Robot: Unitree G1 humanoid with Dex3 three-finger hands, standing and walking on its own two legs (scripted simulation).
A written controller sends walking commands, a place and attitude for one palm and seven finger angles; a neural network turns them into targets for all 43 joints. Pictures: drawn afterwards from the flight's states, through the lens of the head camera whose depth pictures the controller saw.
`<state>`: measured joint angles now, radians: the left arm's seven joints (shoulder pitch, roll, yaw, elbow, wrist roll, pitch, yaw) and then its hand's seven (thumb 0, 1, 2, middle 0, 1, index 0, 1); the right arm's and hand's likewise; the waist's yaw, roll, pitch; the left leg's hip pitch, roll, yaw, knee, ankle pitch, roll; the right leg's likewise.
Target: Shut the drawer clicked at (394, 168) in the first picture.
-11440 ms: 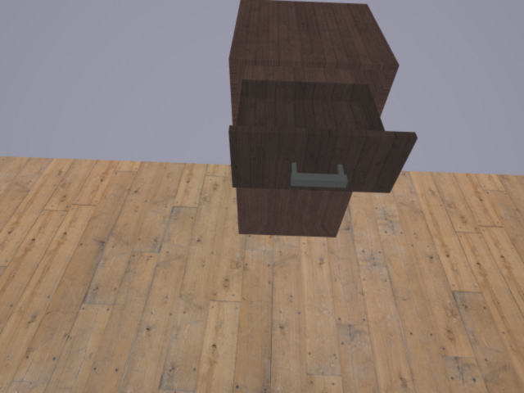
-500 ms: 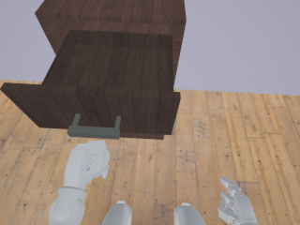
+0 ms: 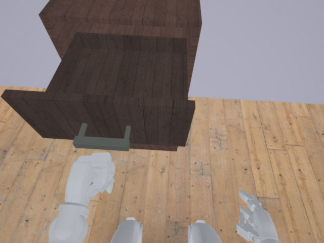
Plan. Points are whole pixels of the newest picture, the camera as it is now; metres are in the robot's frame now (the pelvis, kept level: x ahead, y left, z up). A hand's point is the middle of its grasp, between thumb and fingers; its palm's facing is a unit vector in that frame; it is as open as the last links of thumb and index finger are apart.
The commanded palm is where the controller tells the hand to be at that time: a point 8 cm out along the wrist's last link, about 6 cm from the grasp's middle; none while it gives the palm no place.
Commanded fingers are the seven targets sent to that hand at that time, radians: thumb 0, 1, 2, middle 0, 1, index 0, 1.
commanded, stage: push the drawer shut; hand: left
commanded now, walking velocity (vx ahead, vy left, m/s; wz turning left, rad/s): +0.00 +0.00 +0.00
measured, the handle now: (104, 135) +0.35 +0.16 +0.05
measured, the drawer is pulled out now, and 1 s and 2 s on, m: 0.28 0.18 0.05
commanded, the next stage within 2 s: none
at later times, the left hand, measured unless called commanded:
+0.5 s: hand (115, 157) +0.30 +0.12 +0.04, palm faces -0.08 -1.00 -0.04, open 3.0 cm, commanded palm +0.31 +0.17 +0.05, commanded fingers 0.00 0.90 0.90 -1.40 -1.60 -1.40 -1.60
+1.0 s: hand (121, 129) +0.38 +0.12 +0.04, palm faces -0.05 -1.00 -0.04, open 3.2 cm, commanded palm +0.37 +0.17 +0.05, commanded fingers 0.00 0.90 0.90 -1.40 -1.60 -1.40 -1.60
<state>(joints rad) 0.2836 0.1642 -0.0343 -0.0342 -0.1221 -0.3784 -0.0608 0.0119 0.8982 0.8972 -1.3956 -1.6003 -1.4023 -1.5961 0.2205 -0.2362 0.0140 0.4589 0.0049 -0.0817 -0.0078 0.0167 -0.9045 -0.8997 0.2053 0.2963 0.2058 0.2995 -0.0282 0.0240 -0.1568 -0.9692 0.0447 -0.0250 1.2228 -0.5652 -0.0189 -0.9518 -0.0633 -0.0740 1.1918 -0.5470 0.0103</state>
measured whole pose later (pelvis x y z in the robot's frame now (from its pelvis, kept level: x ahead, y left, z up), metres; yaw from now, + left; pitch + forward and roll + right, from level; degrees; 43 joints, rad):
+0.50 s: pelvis -0.01 +0.01 +0.00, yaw +0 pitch +18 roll -2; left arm -0.02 0.18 -0.03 0.20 -0.12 -0.37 -0.04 -0.02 0.85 0.96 -1.40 -1.60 -1.40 -1.60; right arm 0.20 -0.24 0.03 0.55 0.01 -0.07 -0.01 0.02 -0.90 -0.90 0.21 0.30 0.21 0.30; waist -0.04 0.02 -0.13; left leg -0.99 0.03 -0.03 1.21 -0.53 -0.01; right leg -0.96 -0.07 -0.07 1.17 -0.51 0.02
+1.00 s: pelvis -0.02 +0.01 +0.01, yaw -1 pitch +19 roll -1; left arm -0.36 0.19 0.07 0.58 -0.11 -0.41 -0.02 0.01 0.86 0.94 -1.40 -1.60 -1.40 -1.60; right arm 0.24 -0.25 0.01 0.60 0.00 -0.03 0.00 0.01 -0.91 -0.90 0.21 0.30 0.21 0.30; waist -0.08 0.02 -0.13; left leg -0.99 0.04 0.00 1.17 -0.51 -0.01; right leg -0.98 -0.07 -0.05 1.14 -0.48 0.02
